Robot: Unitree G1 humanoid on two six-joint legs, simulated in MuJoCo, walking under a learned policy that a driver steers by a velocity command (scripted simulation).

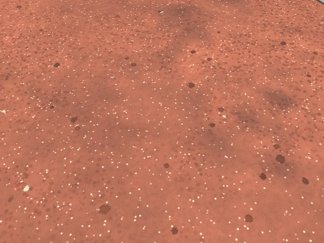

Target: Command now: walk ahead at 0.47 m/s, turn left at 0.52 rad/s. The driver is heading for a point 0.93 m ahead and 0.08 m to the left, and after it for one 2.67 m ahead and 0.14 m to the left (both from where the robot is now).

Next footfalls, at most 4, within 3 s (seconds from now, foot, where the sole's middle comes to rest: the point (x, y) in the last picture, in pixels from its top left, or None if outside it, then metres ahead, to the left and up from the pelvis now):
0.34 left None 0.34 0.16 -0.78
0.88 right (165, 196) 0.70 0.03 -0.78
1.36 left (120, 148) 0.96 0.25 -0.78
1.86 right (182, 117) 1.16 -0.07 -0.78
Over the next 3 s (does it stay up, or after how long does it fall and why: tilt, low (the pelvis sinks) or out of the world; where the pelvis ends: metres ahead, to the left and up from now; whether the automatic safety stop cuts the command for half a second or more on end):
stays up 1.28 0.04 0.00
